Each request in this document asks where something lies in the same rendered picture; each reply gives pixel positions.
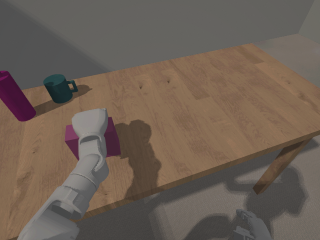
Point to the sponge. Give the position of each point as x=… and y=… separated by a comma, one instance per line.
x=111, y=140

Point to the table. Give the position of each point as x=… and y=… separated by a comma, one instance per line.
x=176, y=120

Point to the robot right hand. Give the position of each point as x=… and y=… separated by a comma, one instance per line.
x=257, y=227

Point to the left robot upper arm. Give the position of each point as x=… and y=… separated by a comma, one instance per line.
x=52, y=226

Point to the robot left hand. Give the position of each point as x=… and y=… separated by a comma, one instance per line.
x=94, y=120

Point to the robot left forearm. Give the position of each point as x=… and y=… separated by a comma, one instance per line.
x=71, y=199

